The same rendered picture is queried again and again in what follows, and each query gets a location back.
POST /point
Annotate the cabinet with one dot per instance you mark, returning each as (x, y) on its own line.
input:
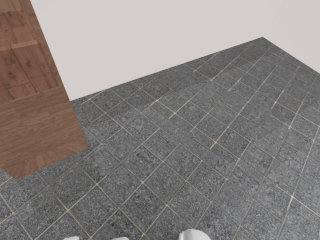
(39, 129)

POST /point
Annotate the drawer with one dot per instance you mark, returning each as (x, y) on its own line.
(24, 67)

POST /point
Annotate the right robot thigh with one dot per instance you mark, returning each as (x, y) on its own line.
(193, 234)

